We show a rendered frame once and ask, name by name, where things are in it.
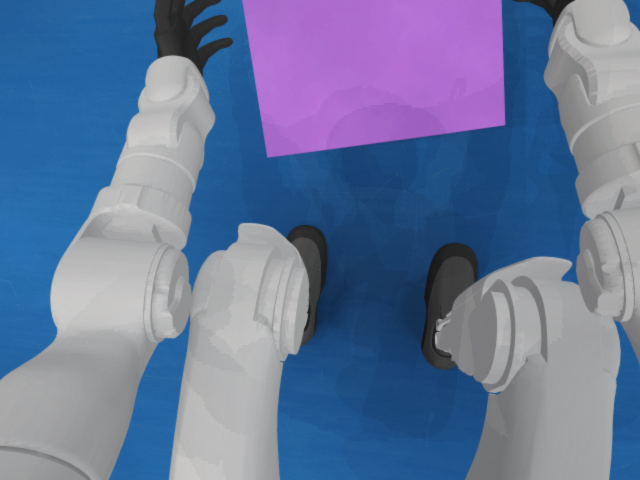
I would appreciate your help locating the left robot forearm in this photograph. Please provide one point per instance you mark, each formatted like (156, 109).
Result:
(156, 174)

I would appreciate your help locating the robot right shin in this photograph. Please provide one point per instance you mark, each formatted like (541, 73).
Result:
(453, 336)

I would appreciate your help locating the robot left hand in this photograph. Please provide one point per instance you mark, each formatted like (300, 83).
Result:
(174, 37)

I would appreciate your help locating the right robot upper arm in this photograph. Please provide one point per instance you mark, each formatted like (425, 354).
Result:
(608, 269)

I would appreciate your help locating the right robot forearm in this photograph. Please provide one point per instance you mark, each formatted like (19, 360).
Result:
(594, 72)

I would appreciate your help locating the left robot upper arm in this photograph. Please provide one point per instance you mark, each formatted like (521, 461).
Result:
(65, 413)

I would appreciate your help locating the carton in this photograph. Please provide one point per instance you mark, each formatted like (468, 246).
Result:
(332, 74)

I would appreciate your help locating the robot right foot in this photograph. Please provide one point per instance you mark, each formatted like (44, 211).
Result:
(453, 269)

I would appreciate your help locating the robot right hand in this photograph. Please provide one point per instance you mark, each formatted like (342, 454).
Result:
(552, 7)

